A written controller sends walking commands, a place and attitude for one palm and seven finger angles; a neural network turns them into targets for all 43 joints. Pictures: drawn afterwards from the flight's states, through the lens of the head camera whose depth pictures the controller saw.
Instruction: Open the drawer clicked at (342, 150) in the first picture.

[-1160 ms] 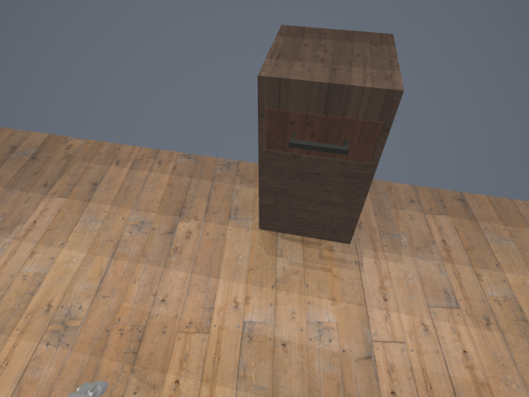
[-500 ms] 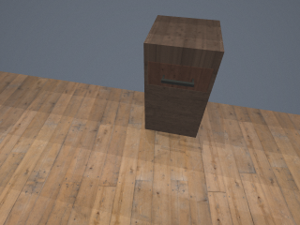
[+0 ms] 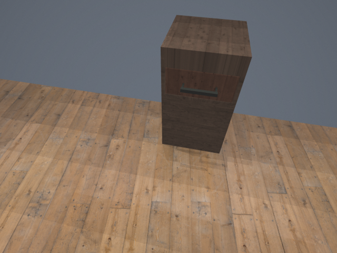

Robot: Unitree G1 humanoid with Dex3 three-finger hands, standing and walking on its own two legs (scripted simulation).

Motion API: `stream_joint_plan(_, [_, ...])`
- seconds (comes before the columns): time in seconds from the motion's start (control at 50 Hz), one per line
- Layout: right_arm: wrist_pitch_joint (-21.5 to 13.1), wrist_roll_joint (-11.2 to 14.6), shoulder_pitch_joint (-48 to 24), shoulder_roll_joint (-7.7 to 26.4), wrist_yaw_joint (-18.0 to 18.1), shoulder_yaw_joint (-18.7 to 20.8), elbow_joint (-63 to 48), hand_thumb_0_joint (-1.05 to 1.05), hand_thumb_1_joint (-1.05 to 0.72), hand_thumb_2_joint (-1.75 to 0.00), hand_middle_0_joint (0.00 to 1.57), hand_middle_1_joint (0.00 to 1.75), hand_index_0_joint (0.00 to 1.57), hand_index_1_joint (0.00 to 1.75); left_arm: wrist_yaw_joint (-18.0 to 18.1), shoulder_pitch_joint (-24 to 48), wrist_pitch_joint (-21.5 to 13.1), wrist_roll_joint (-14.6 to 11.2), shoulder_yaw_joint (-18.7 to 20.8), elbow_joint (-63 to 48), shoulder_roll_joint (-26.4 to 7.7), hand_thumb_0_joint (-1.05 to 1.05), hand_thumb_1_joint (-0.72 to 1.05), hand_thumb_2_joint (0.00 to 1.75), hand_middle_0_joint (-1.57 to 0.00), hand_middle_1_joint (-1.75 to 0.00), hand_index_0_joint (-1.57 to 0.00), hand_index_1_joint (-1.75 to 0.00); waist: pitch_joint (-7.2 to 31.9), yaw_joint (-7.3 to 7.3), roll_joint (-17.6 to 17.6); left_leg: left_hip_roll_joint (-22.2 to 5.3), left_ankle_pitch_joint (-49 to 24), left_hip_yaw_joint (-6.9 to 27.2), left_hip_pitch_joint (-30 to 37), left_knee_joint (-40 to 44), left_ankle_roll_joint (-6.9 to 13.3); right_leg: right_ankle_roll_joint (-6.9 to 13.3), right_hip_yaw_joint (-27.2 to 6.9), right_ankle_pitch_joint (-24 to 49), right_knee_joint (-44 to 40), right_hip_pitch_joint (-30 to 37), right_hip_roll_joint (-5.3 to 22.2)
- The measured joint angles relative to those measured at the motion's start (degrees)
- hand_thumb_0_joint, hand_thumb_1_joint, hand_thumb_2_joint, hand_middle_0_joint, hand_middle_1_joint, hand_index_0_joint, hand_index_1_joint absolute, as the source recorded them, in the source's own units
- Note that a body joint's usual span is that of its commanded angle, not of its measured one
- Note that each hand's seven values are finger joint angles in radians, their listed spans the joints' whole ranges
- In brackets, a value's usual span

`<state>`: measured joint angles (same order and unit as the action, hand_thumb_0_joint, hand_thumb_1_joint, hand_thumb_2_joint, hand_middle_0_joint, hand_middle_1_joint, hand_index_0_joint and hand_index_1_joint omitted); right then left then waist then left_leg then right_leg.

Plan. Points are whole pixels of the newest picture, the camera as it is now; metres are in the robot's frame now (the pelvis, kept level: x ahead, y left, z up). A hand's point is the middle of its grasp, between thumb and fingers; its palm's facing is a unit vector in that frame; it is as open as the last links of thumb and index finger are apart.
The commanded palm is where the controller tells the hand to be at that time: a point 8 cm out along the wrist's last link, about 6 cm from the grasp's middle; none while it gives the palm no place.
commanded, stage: look at it before walking up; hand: left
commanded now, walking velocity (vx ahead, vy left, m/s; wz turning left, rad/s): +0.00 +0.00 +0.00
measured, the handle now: (199, 89) +0.95 -0.12 -0.20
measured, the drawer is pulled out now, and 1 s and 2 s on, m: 0.00 0.00 0.00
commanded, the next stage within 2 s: walk to a spot facing it in 0.28 s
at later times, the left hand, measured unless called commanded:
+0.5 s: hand out of the picture +0.08 +0.24 -0.16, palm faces -0.02 -0.94 -0.33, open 7.4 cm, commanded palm none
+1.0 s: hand out of the picture +0.05 +0.15 -0.16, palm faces -0.20 -0.94 -0.27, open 7.4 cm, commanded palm none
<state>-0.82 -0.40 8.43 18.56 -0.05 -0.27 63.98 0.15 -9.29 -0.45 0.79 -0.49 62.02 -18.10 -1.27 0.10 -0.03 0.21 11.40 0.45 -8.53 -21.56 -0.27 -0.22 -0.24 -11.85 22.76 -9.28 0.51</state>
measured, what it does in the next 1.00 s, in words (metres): lifts its left foot, turning right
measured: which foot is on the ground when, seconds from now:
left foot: down 0.00-0.80, up 0.82-1.00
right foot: down 0.00-1.00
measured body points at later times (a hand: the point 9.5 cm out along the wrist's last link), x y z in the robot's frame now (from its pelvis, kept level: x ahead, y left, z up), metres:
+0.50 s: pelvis +0.01 +0.00 +0.00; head +0.01 +0.00 +0.45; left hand +0.08 +0.29 -0.13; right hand +0.09 -0.29 -0.13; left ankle +0.00 +0.12 -0.74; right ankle +0.01 -0.12 -0.74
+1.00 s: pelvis -0.02 -0.04 -0.01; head +0.02 -0.08 +0.44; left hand +0.06 +0.19 -0.14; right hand +0.00 -0.31 -0.17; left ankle +0.00 +0.13 -0.66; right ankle -0.01 -0.10 -0.75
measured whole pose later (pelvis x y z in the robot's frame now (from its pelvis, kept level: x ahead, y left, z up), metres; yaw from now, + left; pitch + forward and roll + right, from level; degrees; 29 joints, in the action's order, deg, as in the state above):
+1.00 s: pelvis -0.02 -0.04 -0.01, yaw -16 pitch +1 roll +3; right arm 2.7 -0.7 8.0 13.9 1.1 3.4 55.4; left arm 0.1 -17.0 1.5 0.8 2.5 53.8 -10.0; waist -4.6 -2.0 1.1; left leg -2.2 19.7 -0.2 -28.0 -63.7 -3.8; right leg 5.2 -2.9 -13.0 29.4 -16.7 -4.0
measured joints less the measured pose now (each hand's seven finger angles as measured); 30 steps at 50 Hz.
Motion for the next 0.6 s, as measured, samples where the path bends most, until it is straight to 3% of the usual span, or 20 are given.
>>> stream_joint_plan(0.42, [-0.18, 0.11, -1.31, 0.21, 0.27, -0.13, -0.21, 0.0, -0.91, -0.9, 0.21, 0.3, 0.2, 0.3, 0.05, 0.2, -0.08, -0.03, 0.12, 0.18, -0.36, 0.0, 0.9, 0.9, -0.21, -0.29, -0.2, -0.3, 0.03, -0.39, -0.02, 0.08, 0.26, 0.15, 1.56, 1.17, 0.02, -0.05, 0.15, -0.36, -1.08, 1.57, 0.1])
stream_joint_plan(0.6, [0.99, -0.05, -1.44, -2.11, 1.33, 0.89, -3.96, 0.0, -0.91, -0.9, 0.2, 0.3, 0.2, 0.3, 0.17, -1.87, 2.48, 0.14, 1.38, -2.61, 1.18, 0.0, 0.91, 0.9, -0.2, -0.29, -0.2, -0.3, -0.87, -1.2, -0.19, -1.3, 3.32, -3.73, -1.22, -4.27, -0.28, 0.14, -3.67, -2.22, 5.32, -3.29, -1.43])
